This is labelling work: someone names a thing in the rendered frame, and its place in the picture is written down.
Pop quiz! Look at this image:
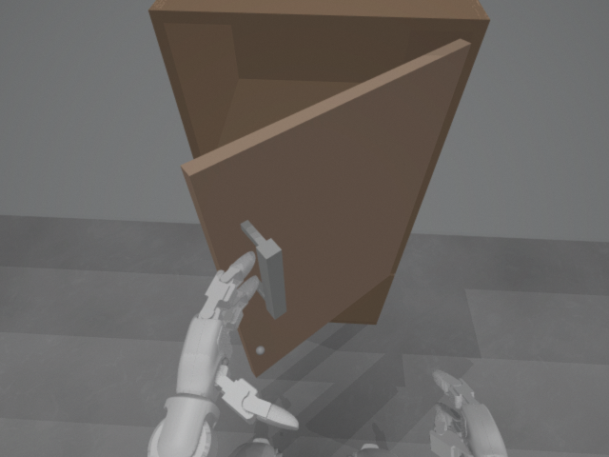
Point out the handle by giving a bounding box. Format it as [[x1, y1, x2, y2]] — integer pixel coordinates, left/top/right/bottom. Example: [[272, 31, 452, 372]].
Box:
[[241, 220, 286, 320]]

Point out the cupboard door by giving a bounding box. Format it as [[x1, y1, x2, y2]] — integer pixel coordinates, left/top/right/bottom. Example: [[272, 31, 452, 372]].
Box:
[[181, 39, 471, 378]]

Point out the robot left forearm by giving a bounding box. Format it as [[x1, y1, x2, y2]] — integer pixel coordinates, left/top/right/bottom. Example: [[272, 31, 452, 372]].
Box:
[[147, 394, 220, 457]]

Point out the robot left hand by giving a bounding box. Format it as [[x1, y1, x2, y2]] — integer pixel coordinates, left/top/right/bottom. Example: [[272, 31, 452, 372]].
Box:
[[176, 251, 299, 430]]

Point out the robot right hand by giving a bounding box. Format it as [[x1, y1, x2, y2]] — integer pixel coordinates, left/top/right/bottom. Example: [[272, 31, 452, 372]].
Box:
[[429, 369, 508, 457]]

